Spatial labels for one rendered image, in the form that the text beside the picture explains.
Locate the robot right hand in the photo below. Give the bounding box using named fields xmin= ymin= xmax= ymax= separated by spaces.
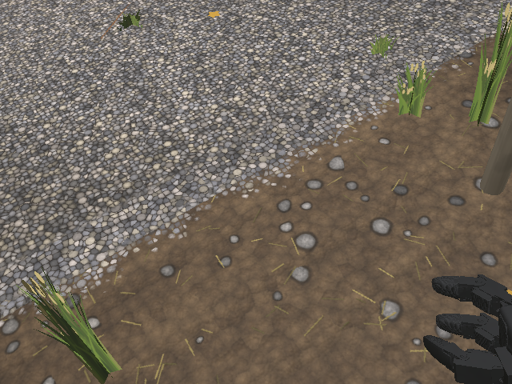
xmin=423 ymin=274 xmax=512 ymax=384

